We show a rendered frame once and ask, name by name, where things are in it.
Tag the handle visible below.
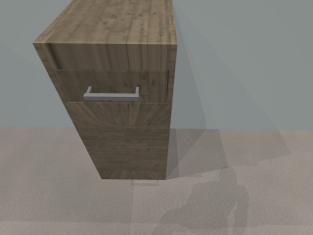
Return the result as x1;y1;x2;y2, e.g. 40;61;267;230
83;86;140;101

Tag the drawer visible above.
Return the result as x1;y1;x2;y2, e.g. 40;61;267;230
54;69;168;103

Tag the cabinet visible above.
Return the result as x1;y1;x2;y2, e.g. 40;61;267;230
32;0;178;180

